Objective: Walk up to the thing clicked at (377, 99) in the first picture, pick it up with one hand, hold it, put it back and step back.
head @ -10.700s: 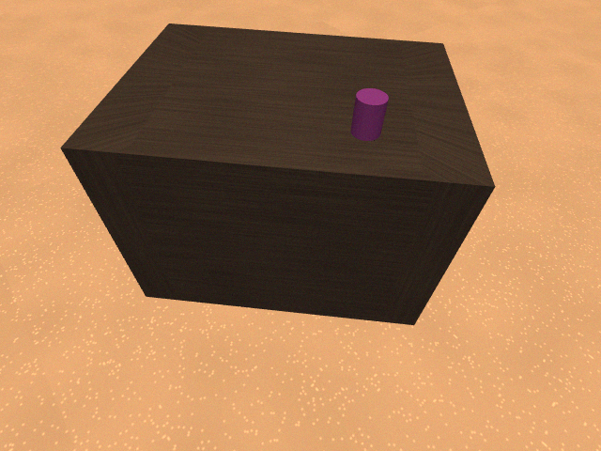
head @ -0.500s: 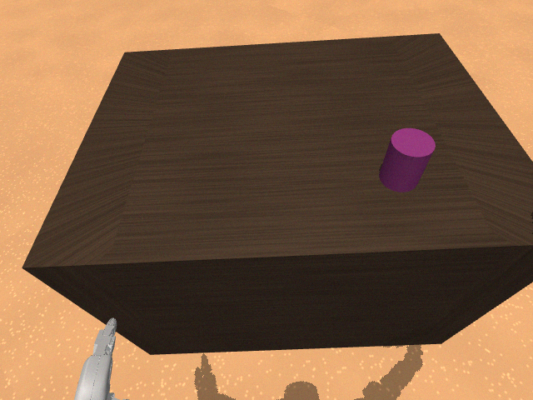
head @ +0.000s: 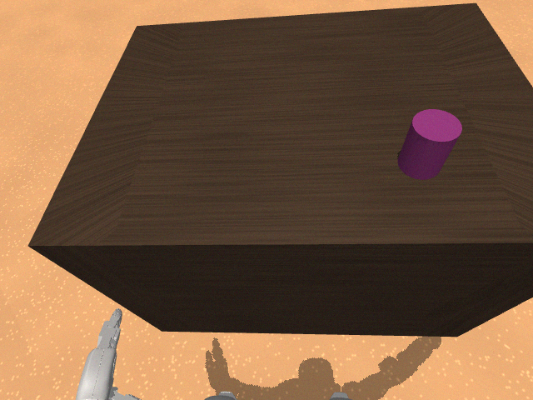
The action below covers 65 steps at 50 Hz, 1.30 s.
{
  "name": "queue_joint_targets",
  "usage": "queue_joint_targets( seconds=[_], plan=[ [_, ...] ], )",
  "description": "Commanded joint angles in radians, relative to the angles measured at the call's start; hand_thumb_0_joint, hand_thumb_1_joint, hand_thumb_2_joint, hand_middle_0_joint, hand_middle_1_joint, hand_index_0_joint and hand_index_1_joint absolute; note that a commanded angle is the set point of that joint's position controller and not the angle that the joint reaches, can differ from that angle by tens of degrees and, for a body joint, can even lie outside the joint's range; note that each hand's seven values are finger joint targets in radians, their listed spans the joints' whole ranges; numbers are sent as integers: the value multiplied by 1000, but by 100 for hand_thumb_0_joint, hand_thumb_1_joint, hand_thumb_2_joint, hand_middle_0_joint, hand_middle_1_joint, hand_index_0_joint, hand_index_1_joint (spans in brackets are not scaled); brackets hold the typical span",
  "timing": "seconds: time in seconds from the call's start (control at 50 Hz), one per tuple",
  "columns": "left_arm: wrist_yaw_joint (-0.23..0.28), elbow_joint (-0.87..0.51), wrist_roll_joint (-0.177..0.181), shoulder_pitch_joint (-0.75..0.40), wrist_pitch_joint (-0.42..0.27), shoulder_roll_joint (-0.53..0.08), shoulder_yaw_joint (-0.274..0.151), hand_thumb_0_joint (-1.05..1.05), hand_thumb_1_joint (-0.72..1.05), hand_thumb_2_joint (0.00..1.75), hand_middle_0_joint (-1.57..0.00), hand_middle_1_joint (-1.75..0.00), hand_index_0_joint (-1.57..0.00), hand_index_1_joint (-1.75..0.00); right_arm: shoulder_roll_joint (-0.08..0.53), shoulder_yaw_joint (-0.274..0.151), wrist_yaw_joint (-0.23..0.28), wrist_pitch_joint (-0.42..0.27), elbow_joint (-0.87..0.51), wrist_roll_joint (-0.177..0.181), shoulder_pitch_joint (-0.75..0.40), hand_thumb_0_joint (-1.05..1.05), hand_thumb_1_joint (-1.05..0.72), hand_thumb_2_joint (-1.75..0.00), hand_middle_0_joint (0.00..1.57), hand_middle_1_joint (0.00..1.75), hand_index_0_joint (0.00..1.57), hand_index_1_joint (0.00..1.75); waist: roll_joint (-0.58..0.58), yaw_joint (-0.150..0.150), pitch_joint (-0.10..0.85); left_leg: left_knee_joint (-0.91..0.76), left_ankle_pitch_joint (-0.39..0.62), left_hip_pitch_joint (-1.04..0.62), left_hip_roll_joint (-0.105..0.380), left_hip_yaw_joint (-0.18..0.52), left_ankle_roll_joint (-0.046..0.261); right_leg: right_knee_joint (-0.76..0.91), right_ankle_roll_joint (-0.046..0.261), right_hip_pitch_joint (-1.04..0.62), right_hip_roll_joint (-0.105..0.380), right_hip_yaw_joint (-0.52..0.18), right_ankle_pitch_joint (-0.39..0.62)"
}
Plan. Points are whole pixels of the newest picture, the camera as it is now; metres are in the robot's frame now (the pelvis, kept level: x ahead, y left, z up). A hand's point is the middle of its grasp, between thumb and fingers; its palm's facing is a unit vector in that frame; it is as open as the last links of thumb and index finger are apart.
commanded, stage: go down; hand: right
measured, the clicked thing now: (427, 145) +0.55 -0.25 +0.01
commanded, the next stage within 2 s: approach in 1.10 s
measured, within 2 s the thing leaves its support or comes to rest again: neither
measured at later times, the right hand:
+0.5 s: hand out of the picture +0.40 -0.42 +0.15, palm faces +0.30 +0.95 +0.03, open 17.7 cm
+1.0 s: hand out of the picture +0.42 -0.43 +0.16, palm faces +0.31 +0.95 +0.02, open 17.5 cm
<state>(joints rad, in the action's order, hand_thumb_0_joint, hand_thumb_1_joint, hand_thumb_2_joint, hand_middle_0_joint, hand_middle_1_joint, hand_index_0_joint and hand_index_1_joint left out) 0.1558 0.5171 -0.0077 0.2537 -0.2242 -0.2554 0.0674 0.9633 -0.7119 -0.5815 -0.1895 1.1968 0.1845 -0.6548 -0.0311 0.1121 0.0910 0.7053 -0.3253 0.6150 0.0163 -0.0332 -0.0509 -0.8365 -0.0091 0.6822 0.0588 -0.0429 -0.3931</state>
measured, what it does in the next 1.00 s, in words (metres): stands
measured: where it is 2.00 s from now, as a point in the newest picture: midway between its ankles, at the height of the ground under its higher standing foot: outside the picture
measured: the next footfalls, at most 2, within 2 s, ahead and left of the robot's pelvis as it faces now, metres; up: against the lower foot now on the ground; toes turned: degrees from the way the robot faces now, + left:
none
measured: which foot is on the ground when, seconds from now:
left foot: down 0.00-1.00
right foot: down 0.00-1.00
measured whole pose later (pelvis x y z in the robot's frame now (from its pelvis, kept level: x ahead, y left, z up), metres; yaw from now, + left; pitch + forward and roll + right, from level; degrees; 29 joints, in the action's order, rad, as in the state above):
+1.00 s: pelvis +0.00 +0.00 -0.01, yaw +0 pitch +17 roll +5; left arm 0.15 0.39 -0.02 0.30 -0.20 -0.28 0.06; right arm 1.11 -0.70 -0.57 -0.11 1.29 0.10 -0.86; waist -0.01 0.15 0.11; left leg 0.78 -0.35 0.73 0.01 -0.05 -0.05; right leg -0.92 -0.01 0.80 0.07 -0.06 -0.42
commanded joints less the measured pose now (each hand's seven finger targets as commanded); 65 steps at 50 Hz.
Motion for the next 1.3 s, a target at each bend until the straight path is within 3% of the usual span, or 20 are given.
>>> queue_joint_targets(
  seconds=[0.0,0.04,0.08,0.1,0.2,0.32,0.36,0.38,0.52,0.64,0.78,0.84,0.88,0.94,1.02,1.06,1.1,1.18,1.22,1.28],
  plan=[
    [20,-136,-3,-8,-50,-191,-80,0,-56,6,-5,-5,-5,-6,434,-43,-1,-58,-223,20,-351,0,58,-5,4,5,4,5,315,-12,404,-30,232,-64,-42,-19,72,86,-7,-341,-19,-14,465],
    [21,-146,-3,5,-48,-210,-103,0,-56,6,-5,-5,-5,-6,429,-38,1,-52,-200,19,-349,0,58,-5,4,5,4,5,311,-6,402,-27,227,-46,-46,-23,72,78,-13,-360,-12,-21,506],
    [16,-84,-6,58,-38,-181,-76,0,-57,7,-5,-5,-4,-6,405,-17,0,-42,-175,11,-344,0,58,-5,4,5,4,5,301,-11,365,-25,218,-38,-51,-29,75,86,-15,-325,-10,-23,499],
    [16,-177,-7,-20,-45,-195,-79,0,-56,6,-5,-5,-5,-5,433,-34,5,-43,-193,4,-370,0,58,-5,4,5,4,5,303,-12,389,-28,223,-47,-46,-22,75,79,-13,-323,-12,-20,493],
    [5,-166,-7,45,-34,-182,-77,0,-55,5,-5,-5,-5,-5,433,-21,15,-33,-167,-11,-378,0,58,-5,4,5,5,5,301,-10,330,-25,181,-33,-49,-27,77,96,-15,-279,-5,-27,414],
    [5,-185,-10,61,-31,-192,-91,0,-55,5,-5,-5,-5,-5,475,-45,18,-23,-143,-22,-391,0,59,-5,4,6,4,6,293,-2,388,-8,231,-45,-45,-23,76,59,-5,-273,-15,-14,437],
    [5,-250,-9,-2,-37,-185,-76,0,-55,5,-5,-5,-5,-5,478,-39,19,-31,-190,-20,-459,0,58,-5,4,5,4,5,301,1,408,-8,229,-46,-44,-20,76,55,-3,-272,-16,-12,415],
    [5,-200,-13,45,-31,-188,-79,0,-55,6,-5,-5,-5,-5,494,-49,23,-23,-159,-30,-439,0,59,-6,4,6,4,6,316,-4,406,-1,234,-48,-42,-18,79,51,-3,-259,-17,-10,423],
    [8,-233,-11,16,-30,-199,-80,0,-54,5,-5,-5,-5,-5,522,-33,26,-19,-162,-44,-507,0,57,-5,4,5,5,5,314,7,390,-2,172,-26,-43,-19,77,66,1,-220,-22,-7,274],
    [12,-241,-12,30,-29,-211,-92,0,-55,5,-5,-5,-5,-5,531,-22,17,0,-119,-50,-519,0,58,-5,4,6,4,6,296,20,414,18,227,-17,-43,-21,74,33,3,-223,-22,-10,358],
    [4,-267,-10,41,-22,-187,-65,0,-55,5,-5,-5,-5,-5,536,-17,8,15,-109,-56,-515,0,55,-5,5,5,5,5,293,12,386,11,188,-17,-45,-20,74,45,8,-185,-28,-6,282],
    [11,-281,-12,52,-22,-226,-107,0,-55,5,-5,-5,-5,-5,561,-32,10,20,-138,-58,-535,0,55,-5,5,5,5,5,303,22,441,20,224,-25,-44,-19,75,36,6,-218,-28,-7,328],
    [14,-279,-9,52,-21,-234,-113,0,-55,5,-5,-5,-5,-5,558,-25,10,20,-141,-53,-532,0,55,-5,5,5,5,5,318,18,407,16,188,-6,-46,-24,77,49,5,-220,-25,-10,299],
    [6,-233,-8,69,-18,-189,-78,0,-55,5,-5,-5,-5,-5,528,-25,16,24,-114,-53,-493,0,56,-5,5,5,5,5,298,6,384,13,201,-13,-42,-17,73,38,14,-188,-33,-5,293],
    [12,-302,-7,27,-19,-211,-85,0,-56,6,-5,-4,-4,-5,567,-55,16,19,-161,-46,-504,0,56,-5,4,6,5,6,299,-1,468,30,273,-42,-46,-25,74,18,5,-252,-24,-13,435],
    [10,-268,-5,65,-11,-197,-75,0,-56,6,-5,-5,-4,-5,547,-40,12,21,-148,-47,-479,0,54,-6,5,6,5,6,296,4,438,33,287,-29,-50,-26,73,11,3,-249,-24,-14,484],
    [11,-262,-9,67,-7,-226,-106,0,-56,5,-5,-5,-5,-5,563,-55,13,18,-153,-47,-482,0,51,-6,5,5,5,5,302,12,450,34,294,-21,-49,-26,74,8,0,-262,-19,-17,520],
    [4,-264,-8,49,-3,-193,-83,0,-58,6,-5,-3,-3,-5,517,-29,10,23,-154,-50,-484,0,61,-5,3,5,4,5,322,3,442,34,262,-3,-51,-26,79,13,-3,-285,-13,-20,516],
    [-1,-239,-8,60,-1,-167,-57,0,-57,5,-5,-5,-4,-5,504,-17,13,28,-147,-53,-478,0,50,-5,5,4,5,4,333,0,406,30,246,12,-52,-27,80,19,-3,-267,-12,-19,501],
    [-4,-261,-9,36,-6,-177,-74,0,-56,5,-6,-5,-5,-5,452,14,12,35,-129,-45,-481,0,50,-5,4,4,4,4,297,21,377,20,232,7,-45,-16,77,24,10,-229,-21,-7,387]
  ],
)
